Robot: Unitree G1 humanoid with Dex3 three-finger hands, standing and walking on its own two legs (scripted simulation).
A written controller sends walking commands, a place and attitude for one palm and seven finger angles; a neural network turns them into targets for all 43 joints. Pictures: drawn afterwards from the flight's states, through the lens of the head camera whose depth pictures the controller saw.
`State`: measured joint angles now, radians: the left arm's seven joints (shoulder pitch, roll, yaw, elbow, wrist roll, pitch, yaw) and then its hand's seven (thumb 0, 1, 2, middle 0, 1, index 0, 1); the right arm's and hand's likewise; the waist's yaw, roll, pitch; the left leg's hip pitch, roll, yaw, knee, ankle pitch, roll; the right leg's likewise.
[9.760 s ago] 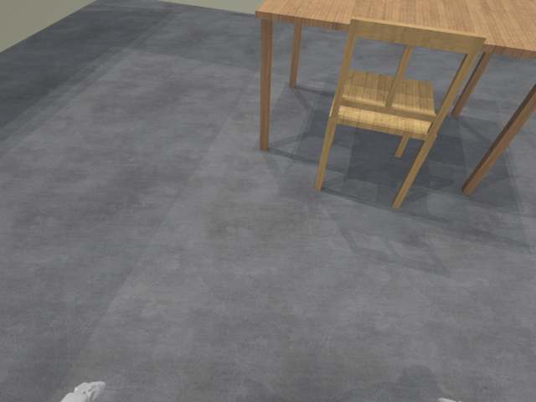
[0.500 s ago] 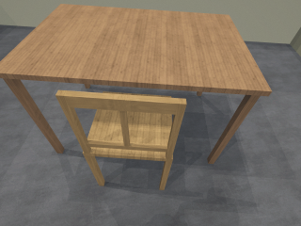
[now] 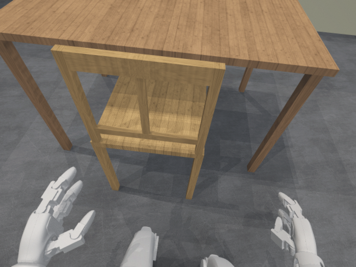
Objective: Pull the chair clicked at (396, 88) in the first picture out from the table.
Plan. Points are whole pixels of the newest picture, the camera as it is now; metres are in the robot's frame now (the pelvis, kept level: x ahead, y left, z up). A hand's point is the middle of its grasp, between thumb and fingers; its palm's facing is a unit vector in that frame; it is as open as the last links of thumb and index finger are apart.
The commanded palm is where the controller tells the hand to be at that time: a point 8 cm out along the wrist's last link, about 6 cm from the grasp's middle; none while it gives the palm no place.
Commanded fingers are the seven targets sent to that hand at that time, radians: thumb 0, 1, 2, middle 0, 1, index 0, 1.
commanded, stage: raise the hand toward the chair's back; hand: left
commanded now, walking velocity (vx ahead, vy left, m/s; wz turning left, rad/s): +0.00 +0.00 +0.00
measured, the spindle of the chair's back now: (143, 107) +0.54 +0.17 +0.00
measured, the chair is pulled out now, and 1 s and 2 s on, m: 0.00 0.00 0.00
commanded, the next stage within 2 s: aim the fingers beside a spindle in 1.60 s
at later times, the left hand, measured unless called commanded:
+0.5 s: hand (82, 196) +0.23 +0.22 +0.05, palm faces +0.00 -1.00 -0.05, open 14.2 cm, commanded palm +0.21 +0.28 +0.06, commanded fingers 0.00 -0.29 0.39 -0.08 -0.11 -0.08 -0.11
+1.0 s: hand (74, 182) +0.25 +0.24 +0.07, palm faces +0.01 -1.00 -0.06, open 16.8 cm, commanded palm +0.23 +0.29 +0.08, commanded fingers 0.00 -0.50 0.30 -0.06 -0.08 -0.06 -0.08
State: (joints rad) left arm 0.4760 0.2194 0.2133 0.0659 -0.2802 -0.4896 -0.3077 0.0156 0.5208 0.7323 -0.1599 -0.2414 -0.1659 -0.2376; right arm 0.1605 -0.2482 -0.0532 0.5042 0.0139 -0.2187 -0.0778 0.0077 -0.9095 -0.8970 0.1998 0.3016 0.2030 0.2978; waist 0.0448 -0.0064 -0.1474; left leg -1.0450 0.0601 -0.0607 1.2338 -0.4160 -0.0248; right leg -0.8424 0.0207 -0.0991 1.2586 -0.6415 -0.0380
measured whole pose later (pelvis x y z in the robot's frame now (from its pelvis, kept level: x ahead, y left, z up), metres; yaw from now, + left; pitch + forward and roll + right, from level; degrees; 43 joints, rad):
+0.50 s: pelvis +0.01 +0.02 +0.01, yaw -1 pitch +16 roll -3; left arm 0.39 0.24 0.20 0.04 -0.28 -0.44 -0.28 0.00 -0.06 0.48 -0.10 -0.15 -0.11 -0.15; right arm 0.23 -0.23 -0.04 0.61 0.02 -0.20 -0.08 0.01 -0.91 -0.90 0.20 0.30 0.21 0.30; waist -0.01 0.04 -0.14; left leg -1.04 0.05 -0.02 1.18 -0.41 0.01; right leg -0.84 0.01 -0.06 1.18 -0.61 0.00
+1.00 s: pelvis +0.02 +0.04 +0.02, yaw +0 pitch +14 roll -4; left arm 0.33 0.27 0.20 0.02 -0.26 -0.37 -0.25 -0.01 -0.48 0.30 -0.06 -0.08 -0.06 -0.08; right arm 0.21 -0.21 0.03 0.53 0.02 -0.16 -0.06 0.01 -0.91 -0.90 0.20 0.30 0.21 0.30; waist -0.01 0.03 -0.13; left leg -0.99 0.04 -0.03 1.14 -0.40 0.02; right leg -0.76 0.00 -0.08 1.10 -0.58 0.02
